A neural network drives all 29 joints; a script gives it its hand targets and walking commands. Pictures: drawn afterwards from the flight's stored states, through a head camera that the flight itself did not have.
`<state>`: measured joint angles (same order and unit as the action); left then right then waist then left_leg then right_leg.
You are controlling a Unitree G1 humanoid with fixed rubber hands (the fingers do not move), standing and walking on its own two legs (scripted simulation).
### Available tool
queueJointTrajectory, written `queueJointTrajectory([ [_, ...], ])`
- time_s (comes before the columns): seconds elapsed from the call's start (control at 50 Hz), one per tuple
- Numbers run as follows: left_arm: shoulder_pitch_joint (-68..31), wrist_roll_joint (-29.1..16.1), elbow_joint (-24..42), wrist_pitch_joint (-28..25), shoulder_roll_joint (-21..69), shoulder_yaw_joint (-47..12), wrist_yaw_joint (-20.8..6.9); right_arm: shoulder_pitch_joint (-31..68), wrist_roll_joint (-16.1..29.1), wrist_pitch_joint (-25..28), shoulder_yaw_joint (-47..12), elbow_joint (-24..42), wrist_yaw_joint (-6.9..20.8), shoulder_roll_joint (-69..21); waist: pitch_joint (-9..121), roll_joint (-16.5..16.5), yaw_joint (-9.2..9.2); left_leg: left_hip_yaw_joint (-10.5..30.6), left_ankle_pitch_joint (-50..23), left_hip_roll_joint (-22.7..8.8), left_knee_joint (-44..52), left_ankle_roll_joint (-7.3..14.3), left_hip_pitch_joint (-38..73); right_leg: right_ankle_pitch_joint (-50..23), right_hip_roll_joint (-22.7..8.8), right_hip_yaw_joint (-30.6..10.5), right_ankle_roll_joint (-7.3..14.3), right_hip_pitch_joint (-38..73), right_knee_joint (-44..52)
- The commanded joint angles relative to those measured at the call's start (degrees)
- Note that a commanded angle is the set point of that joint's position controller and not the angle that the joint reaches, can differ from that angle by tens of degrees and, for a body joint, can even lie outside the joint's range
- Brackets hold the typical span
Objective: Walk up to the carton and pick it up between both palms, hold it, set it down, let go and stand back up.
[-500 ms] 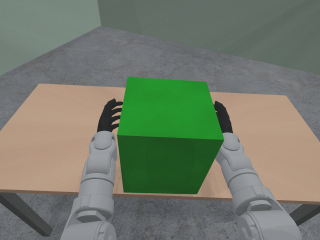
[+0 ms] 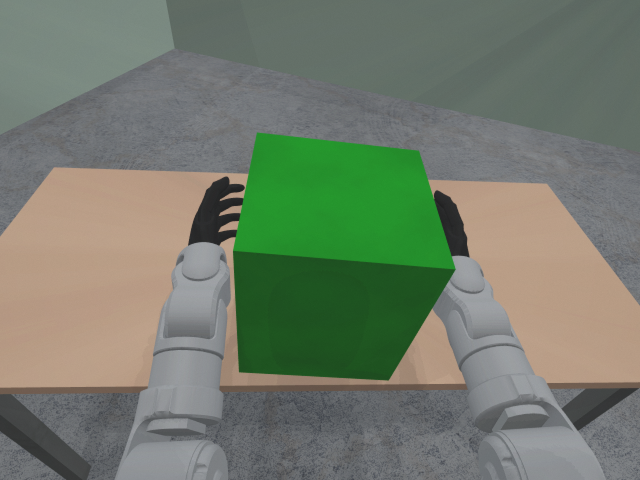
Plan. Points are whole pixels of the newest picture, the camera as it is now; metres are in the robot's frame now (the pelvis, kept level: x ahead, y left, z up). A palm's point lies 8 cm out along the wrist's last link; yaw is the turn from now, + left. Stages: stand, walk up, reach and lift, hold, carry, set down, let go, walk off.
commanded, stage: reach and lift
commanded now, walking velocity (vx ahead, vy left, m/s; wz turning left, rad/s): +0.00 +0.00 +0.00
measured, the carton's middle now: (326, 264) +0.39 +0.01 +0.09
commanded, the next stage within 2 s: hold in 1.14 s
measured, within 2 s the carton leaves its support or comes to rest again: neither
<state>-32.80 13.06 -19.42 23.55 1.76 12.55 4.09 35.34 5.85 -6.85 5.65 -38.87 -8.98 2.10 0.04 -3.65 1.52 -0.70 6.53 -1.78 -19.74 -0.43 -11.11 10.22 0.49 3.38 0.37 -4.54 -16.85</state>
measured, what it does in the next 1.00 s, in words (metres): stands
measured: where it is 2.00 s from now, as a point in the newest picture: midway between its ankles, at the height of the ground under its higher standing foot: outside the picture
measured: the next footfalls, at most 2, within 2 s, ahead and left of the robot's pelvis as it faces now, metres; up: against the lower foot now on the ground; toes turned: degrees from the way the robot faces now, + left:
none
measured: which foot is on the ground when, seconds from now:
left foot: down 0.00-1.00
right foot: down 0.00-1.00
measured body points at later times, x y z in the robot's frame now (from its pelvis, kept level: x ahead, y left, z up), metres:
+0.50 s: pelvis +0.00 +0.01 +0.00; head -0.03 +0.04 +0.45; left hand +0.38 +0.16 +0.16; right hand +0.38 -0.15 +0.14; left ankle +0.05 +0.12 -0.75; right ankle -0.01 -0.11 -0.75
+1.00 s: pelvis +0.00 +0.00 +0.00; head -0.03 +0.03 +0.45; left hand +0.38 +0.16 +0.17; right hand +0.39 -0.15 +0.16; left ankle +0.05 +0.12 -0.75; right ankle -0.01 -0.11 -0.75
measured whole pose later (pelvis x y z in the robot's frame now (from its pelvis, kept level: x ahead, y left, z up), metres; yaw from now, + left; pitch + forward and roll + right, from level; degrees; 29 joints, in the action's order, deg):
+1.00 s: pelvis +0.00 +0.00 +0.00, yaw +0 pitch -6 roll -1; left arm -33.4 16.5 -11.8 32.9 1.7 14.9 -0.3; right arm 36.3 9.2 -13.0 3.0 -34.6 -11.4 1.9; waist -0.8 -4.1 3.2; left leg 0.1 7.6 -1.3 -19.7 -0.5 -5.8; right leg 11.1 0.4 3.2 0.4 0.9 -16.5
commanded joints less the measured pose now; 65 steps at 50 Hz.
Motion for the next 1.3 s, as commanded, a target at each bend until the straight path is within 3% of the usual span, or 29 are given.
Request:
queueJointTrajectory([
  [0.0,-31.93,-5.66,7.75,0.31,35.87,-28.50,-8.70,44.24,3.58,2.05,-25.19,21.15,4.32,-34.32,27.20,4.59,1.16,1.08,-13.83,3.12,-1.32,-0.82,19.24,-14.08,2.21,-0.31,-3.21,0.65,2.02],
  [0.16,-29.77,-5.23,11.37,3.62,34.97,-28.97,-10.67,41.05,5.73,-1.22,-27.10,25.20,2.49,-34.10,22.43,4.34,3.22,1.13,-13.18,3.66,-0.56,-1.38,18.95,-15.99,2.38,-0.04,-3.85,2.43,2.13],
  [0.26,-30.48,-4.61,12.28,5.12,34.81,-28.81,-10.59,42.47,5.62,-1.49,-25.89,25.18,3.21,-32.73,19.96,5.43,2.41,1.05,-11.38,2.66,0.35,-1.76,20.19,-9.98,2.95,1.06,-2.78,-1.02,2.94],
  [0.4,-31.49,-4.90,11.86,6.13,34.92,-28.51,-10.38,44.84,5.04,-1.35,-25.24,25.94,3.60,-32.56,21.40,4.87,2.15,0.64,-9.62,2.47,0.43,-1.00,20.86,-8.63,2.76,1.02,-2.60,-1.53,3.29],
  [0.7,-32.87,-4.19,10.75,6.98,33.40,-25.95,-11.53,46.51,5.52,-1.83,-25.53,25.00,2.83,-33.25,22.59,3.71,2.30,0.07,-9.77,3.50,0.39,0.04,19.69,-13.59,2.10,0.36,-3.92,2.50,2.50],
  [0.72,-32.91,-3.64,9.82,6.94,32.88,-24.96,-11.58,48.41,5.54,-1.56,-26.05,25.72,3.05,-33.52,23.02,3.05,0.83,0.01,-10.03,3.35,0.07,0.17,19.47,-13.53,2.02,0.55,-3.72,1.97,2.77],
  [0.78,-33.48,-4.04,10.57,6.64,32.79,-25.73,-11.58,46.42,5.80,-1.77,-25.47,23.75,2.76,-33.23,22.87,3.75,2.29,0.32,-11.17,3.23,-0.28,-0.31,20.71,-13.83,2.09,0.60,-3.59,1.38,3.03],
  [0.88,-33.47,-3.66,9.60,7.41,33.38,-25.29,-11.89,47.38,5.63,-2.04,-24.43,23.11,3.02,-33.07,20.18,3.77,2.04,0.08,-8.73,3.05,0.83,-0.10,19.44,-10.51,1.92,0.66,-3.44,0.67,3.65],
  [0.98,-34.08,-3.93,11.07,7.54,33.43,-26.55,-11.50,47.14,6.18,-2.11,-25.11,24.00,2.44,-33.09,21.73,4.47,3.02,0.27,-12.52,3.12,-0.60,-0.60,21.73,-13.59,2.21,0.78,-3.60,0.95,3.37],
  [1.04,-34.21,-3.79,10.97,8.32,33.43,-26.29,-11.66,47.64,6.53,-2.58,-24.31,23.43,2.59,-32.44,20.82,5.11,2.75,0.20,-10.12,2.99,0.29,-0.64,20.55,-10.38,2.05,0.93,-3.27,0.23,3.69],
  [1.12,-33.42,-4.81,14.60,8.87,33.72,-27.62,-11.47,48.21,8.51,-2.88,-27.22,27.22,1.97,-32.85,24.41,4.99,2.72,0.67,-16.52,3.22,-1.65,-0.94,22.56,-16.84,2.46,0.75,-3.68,2.99,2.63],
  [1.2,-33.59,-4.93,15.28,10.02,33.57,-27.49,-11.38,47.89,8.63,-4.03,-26.78,27.34,1.87,-32.75,22.99,4.68,2.70,0.67,-13.44,3.03,-0.82,-0.83,21.54,-11.88,2.55,0.86,-3.42,1.62,3.33],
  [1.28,-31.92,-4.86,17.62,11.24,32.89,-28.29,-11.13,47.04,10.43,-5.21,-29.11,29.83,1.23,-32.78,22.95,4.43,2.35,0.79,-16.77,3.16,-1.66,-0.97,22.20,-15.25,2.77,0.37,-3.62,3.12,2.76],
])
